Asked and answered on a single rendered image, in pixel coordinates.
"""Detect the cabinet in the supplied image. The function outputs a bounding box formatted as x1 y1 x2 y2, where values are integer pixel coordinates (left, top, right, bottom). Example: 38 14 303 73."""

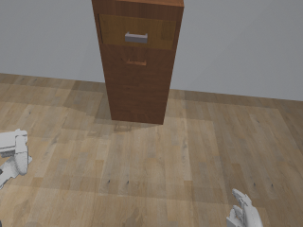
91 0 185 125

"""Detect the handle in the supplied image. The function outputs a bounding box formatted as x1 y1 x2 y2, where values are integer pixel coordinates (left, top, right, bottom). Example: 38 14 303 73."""
125 31 148 44
126 61 147 70

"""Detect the robot left hand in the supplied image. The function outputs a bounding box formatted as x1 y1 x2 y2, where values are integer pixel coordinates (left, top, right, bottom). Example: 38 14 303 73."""
0 129 32 190

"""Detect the robot right hand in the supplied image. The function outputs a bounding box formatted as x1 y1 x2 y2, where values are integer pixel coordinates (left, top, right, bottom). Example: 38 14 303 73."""
226 188 263 227

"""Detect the drawer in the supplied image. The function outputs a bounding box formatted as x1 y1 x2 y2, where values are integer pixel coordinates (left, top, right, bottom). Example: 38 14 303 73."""
98 14 177 50

